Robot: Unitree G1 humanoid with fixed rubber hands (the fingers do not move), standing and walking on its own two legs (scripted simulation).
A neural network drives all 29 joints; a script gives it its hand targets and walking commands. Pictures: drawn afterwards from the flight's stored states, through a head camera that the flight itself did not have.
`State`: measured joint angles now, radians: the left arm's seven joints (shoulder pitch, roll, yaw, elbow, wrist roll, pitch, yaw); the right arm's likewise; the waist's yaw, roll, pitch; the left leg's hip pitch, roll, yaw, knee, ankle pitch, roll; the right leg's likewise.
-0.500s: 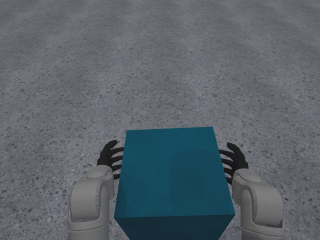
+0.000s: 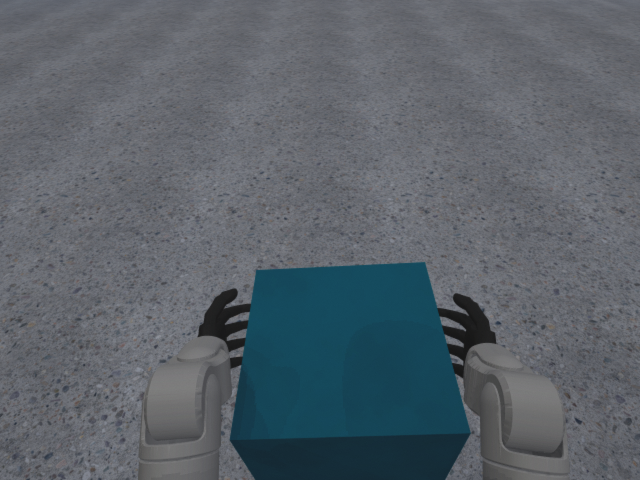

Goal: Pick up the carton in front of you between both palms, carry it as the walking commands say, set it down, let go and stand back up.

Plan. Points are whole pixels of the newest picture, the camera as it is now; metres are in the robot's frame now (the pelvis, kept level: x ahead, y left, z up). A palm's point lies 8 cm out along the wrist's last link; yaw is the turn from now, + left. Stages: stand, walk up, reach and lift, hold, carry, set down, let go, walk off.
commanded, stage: carry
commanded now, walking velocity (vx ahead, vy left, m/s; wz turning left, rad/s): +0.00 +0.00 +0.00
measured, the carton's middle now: (345, 389) +0.27 +0.00 +0.00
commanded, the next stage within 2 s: hold in 0.96 s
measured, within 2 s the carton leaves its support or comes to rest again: neither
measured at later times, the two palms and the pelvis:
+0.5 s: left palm (216, 398) +0.23 +0.14 +0.05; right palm (482, 407) +0.22 -0.15 +0.05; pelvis -0.04 +0.00 +0.00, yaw +0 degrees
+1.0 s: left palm (220, 404) +0.22 +0.14 +0.04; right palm (482, 412) +0.22 -0.16 +0.04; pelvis -0.06 -0.01 +0.01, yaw -1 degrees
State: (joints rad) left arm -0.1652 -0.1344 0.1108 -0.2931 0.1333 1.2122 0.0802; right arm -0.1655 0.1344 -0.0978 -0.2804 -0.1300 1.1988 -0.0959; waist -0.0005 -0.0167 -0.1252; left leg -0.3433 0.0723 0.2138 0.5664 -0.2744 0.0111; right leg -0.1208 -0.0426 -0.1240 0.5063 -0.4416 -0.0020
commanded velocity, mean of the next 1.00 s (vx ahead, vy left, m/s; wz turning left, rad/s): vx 0.00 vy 0.00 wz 0.00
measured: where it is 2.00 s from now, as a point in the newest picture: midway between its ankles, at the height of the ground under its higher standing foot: outside the picture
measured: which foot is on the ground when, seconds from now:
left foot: down 0.00-1.00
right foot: down 0.00-1.00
